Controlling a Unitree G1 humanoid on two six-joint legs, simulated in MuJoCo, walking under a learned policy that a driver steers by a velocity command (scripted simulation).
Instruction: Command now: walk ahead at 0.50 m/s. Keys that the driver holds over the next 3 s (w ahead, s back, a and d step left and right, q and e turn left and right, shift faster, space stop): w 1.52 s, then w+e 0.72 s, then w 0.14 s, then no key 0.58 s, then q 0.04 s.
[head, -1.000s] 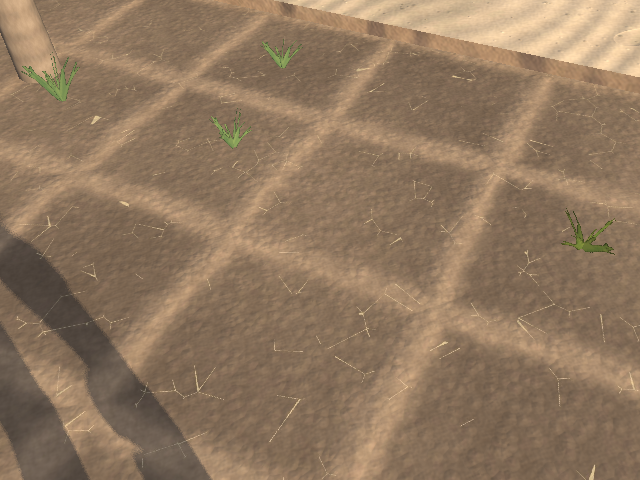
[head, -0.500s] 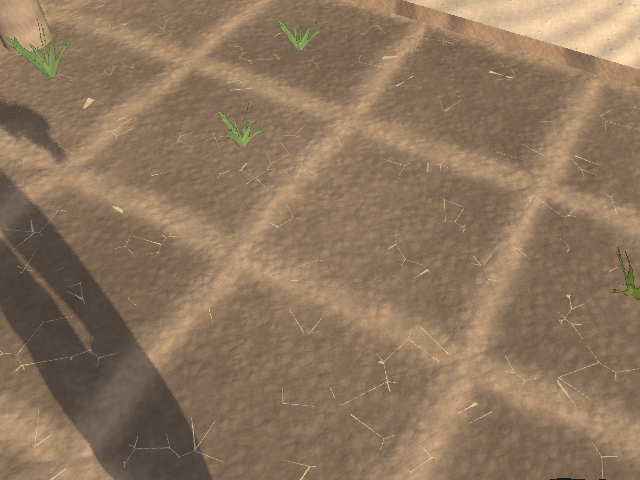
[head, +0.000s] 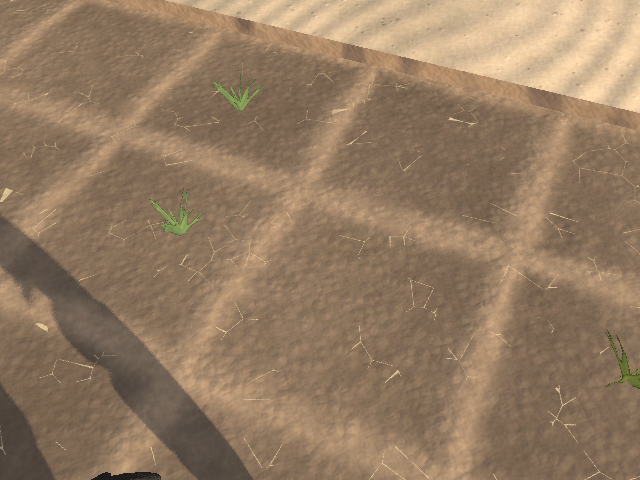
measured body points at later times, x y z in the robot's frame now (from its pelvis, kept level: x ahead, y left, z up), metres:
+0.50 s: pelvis +0.28 +0.01 +0.01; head +0.31 +0.02 +0.46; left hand +0.23 +0.28 -0.13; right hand +0.49 -0.21 -0.09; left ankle +0.44 +0.13 -0.71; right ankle +0.12 -0.10 -0.72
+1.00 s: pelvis +0.55 +0.03 +0.02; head +0.58 +0.03 +0.47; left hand +0.75 +0.26 -0.09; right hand +0.52 -0.24 -0.12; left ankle +0.43 +0.13 -0.72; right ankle +0.74 -0.11 -0.69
